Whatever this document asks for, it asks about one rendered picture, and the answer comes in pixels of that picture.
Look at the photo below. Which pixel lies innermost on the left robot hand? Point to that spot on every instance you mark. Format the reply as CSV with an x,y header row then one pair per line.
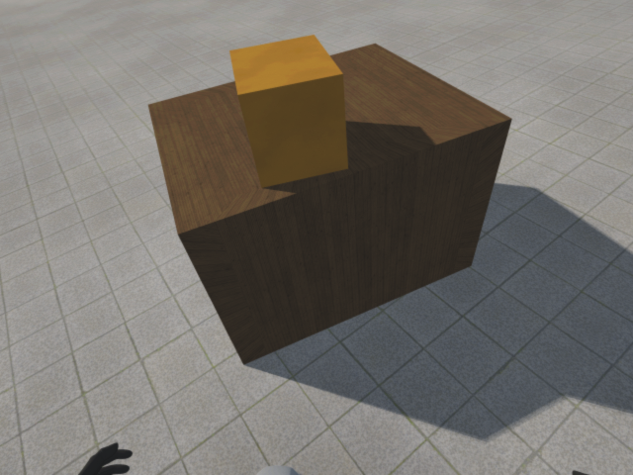
x,y
104,456

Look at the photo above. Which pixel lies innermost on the pedestal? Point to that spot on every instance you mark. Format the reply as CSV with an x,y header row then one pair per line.
x,y
284,262

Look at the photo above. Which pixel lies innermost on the carton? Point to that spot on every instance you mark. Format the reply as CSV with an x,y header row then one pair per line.
x,y
291,95

